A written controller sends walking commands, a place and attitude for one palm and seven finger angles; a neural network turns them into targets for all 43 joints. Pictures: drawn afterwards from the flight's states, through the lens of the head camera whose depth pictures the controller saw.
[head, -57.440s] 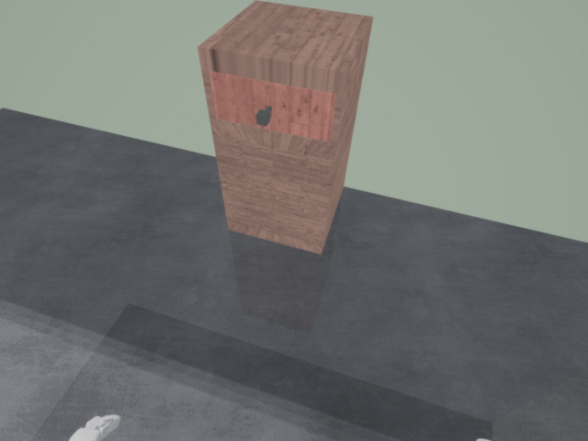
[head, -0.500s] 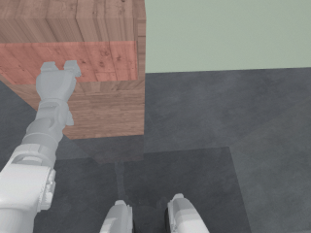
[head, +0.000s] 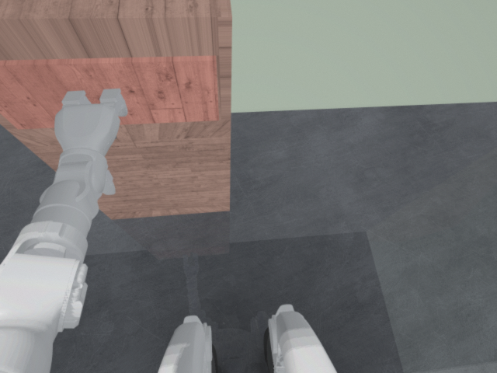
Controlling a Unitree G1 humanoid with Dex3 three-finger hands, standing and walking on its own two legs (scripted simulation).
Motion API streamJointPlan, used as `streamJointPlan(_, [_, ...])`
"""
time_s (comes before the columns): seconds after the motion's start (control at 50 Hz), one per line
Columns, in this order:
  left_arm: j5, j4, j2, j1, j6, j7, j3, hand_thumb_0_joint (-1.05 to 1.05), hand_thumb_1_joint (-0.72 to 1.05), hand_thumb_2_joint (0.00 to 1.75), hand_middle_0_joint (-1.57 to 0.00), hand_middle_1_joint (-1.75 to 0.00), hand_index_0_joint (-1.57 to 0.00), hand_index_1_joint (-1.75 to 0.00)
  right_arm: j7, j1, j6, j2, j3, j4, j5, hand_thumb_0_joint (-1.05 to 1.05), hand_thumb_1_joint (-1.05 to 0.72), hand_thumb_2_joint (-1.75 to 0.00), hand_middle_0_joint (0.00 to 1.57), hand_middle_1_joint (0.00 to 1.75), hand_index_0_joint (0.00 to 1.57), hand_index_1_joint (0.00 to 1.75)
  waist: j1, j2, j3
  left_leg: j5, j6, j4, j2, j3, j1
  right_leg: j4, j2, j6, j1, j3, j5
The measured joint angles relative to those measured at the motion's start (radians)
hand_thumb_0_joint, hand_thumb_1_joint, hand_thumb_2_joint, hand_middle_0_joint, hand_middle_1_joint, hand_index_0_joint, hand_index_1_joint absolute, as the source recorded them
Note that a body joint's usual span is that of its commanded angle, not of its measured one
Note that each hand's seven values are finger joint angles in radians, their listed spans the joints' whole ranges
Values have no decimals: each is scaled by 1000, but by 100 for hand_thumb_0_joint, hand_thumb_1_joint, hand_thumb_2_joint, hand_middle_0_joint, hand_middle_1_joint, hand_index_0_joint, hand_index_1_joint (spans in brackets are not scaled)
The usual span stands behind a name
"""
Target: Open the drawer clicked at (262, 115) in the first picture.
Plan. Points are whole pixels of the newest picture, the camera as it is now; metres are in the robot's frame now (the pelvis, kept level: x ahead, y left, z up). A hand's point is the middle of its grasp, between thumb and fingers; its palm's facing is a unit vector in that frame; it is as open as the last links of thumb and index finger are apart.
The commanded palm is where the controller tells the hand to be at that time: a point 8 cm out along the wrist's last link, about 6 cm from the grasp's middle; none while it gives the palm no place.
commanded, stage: close the thumb around the handle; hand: left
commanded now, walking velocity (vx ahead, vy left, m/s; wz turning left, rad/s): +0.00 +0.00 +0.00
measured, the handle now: (105, 116) +0.54 +0.22 +0.00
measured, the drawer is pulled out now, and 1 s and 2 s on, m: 0.00 0.00 0.03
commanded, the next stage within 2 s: pull the drawer open in 0.72 s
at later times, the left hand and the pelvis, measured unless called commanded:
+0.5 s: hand (103, 143) +0.50 +0.22 -0.02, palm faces -0.05 -0.01 -1.00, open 7.9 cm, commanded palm +0.49 +0.21 +0.02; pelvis +0.00 +0.00 +0.00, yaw +0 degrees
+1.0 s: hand (104, 143) +0.50 +0.22 -0.02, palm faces -0.07 -0.02 -1.00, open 6.5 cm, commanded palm +0.47 +0.20 +0.02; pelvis +0.00 +0.00 +0.00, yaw +0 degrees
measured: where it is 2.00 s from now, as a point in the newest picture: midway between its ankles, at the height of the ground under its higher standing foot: outside the picture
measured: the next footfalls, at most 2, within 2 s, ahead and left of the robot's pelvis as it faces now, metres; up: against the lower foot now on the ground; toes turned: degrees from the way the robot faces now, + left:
none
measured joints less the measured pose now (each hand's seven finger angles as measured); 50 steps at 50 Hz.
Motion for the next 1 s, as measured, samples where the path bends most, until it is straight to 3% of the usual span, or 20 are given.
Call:
streamJointPlan(0.12, [-12, 7, -3, -1, 26, -9, -2, 0, -45, 32, -32, -120, -32, -120, 3, 0, 2, 2, 0, 1, 2, 1, -90, -90, 20, 30, 21, 30, -5, 1, 3, 6, -1, -10, 2, 0, 9, -11, 2, -1, 9, 0, 7])
streamJointPlan(0.22, [-20, 16, 0, 0, 22, -23, 4, 0, -31, 38, -33, -122, -32, -122, -1, 3, -1, 2, 8, -1, 4, 1, -90, -90, 20, 30, 21, 30, -9, -1, 3, 9, -2, -21, 4, 1, 20, -21, 4, -3, 18, 2, 10])
streamJointPlan(0.4, [-9, 1, 10, 10, -10, -17, 9, 0, 11, 56, -36, -126, -35, -126, -5, 3, -7, -2, 5, -3, 3, 1, -90, -90, 20, 30, 21, 30, -4, -2, 1, 3, -4, -14, 5, 0, 13, -12, 6, -5, 10, 1, 4])
streamJointPlan(0.58, [-6, 20, 3, -18, 13, -2, -5, 0, 58, 77, -39, -132, -39, -132, -3, -14, -8, -3, 6, -4, 3, 1, -90, -90, 20, 30, 21, 30, -2, 0, 1, 4, -6, -4, 1, -6, -5, -1, 1, -6, -6, -5, 1])
streamJointPlan(1.0, [-23, -8, 18, -2, 25, -32, -3, 1, 58, 74, -41, -135, -37, -135, -5, 3, -5, 1, 8, -13, 8, 1, -90, -90, 20, 30, 21, 30, -13, -4, 8, 10, -4, -14, 6, 0, 5, -15, 7, -5, 3, 2, 13])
